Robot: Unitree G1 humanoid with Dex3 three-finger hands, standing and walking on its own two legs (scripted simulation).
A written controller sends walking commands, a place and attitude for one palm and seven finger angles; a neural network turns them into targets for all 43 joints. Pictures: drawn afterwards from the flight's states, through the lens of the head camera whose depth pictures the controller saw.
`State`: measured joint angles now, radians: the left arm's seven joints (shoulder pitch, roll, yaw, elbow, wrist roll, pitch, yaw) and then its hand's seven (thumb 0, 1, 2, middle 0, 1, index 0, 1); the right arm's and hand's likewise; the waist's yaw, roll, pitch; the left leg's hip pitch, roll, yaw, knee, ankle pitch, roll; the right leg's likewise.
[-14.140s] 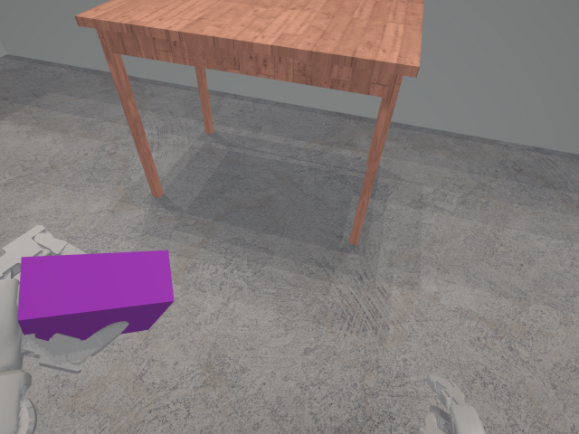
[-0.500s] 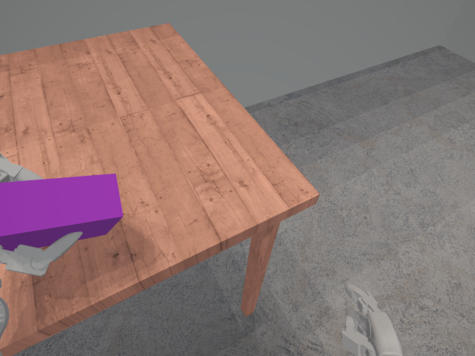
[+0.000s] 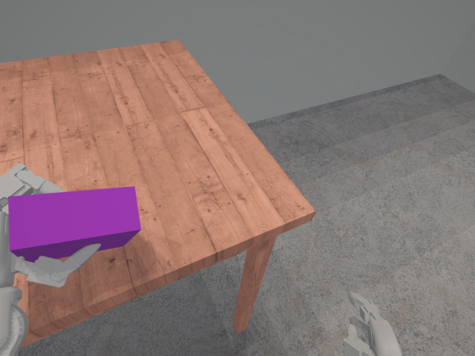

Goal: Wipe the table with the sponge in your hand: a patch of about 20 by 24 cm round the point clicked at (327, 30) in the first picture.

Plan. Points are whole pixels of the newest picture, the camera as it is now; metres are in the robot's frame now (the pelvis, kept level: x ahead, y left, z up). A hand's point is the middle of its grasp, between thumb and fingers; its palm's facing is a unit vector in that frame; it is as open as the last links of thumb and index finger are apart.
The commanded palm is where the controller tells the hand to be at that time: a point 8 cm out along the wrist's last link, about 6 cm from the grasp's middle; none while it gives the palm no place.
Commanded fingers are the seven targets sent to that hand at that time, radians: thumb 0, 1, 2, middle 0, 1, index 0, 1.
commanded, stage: come to a stop and stand still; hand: left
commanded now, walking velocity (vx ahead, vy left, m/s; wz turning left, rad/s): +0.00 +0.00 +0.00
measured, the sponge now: (95, 224) +0.24 +0.22 +0.15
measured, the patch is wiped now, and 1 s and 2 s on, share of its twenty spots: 0.00 0.00 0.00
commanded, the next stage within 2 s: look again from close up in 0.18 s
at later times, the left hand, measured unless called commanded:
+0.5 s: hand (54, 223) +0.23 +0.25 +0.17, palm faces +0.40 -0.87 -0.31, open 9.4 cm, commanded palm +0.16 +0.29 +0.17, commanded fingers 0.00 0.10 1.30 -1.20 -1.60 -1.20 -1.60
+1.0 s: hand (52, 230) +0.21 +0.25 +0.17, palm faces +0.38 -0.85 -0.36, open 9.4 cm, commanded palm +0.16 +0.29 +0.17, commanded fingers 0.00 0.10 1.30 -1.20 -1.60 -1.20 -1.60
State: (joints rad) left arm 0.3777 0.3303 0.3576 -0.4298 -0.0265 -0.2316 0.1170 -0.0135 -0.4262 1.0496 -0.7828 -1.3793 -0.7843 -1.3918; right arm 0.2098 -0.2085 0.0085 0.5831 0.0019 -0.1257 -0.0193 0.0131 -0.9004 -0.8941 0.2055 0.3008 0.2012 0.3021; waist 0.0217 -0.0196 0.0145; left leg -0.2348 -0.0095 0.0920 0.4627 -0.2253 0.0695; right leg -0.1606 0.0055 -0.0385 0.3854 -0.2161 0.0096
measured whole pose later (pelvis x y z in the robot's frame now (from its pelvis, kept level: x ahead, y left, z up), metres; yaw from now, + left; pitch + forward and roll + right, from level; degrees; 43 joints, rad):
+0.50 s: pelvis +0.01 +0.01 +0.00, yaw +0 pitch +0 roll -2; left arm 0.40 0.34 0.34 -0.47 -0.06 -0.20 0.12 -0.02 -0.43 1.05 -0.79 -1.38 -0.79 -1.39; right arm 0.21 -0.18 0.02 0.58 0.01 -0.08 -0.03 0.01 -0.90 -0.89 0.21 0.30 0.20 0.30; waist 0.02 -0.02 0.03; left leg -0.22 -0.03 0.09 0.45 -0.23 0.08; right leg -0.15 -0.01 -0.04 0.38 -0.22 0.02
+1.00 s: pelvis +0.00 +0.01 +0.00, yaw +0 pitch +0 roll -1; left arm 0.45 0.35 0.36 -0.49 -0.04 -0.26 0.10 0.00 -0.42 1.05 -0.77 -1.39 -0.77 -1.41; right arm 0.25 -0.20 0.00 0.58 0.01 -0.13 0.00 0.01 -0.90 -0.89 0.21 0.30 0.20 0.30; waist 0.01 -0.01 0.01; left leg -0.25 -0.03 0.11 0.49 -0.24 0.08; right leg -0.20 -0.01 -0.03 0.45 -0.25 0.02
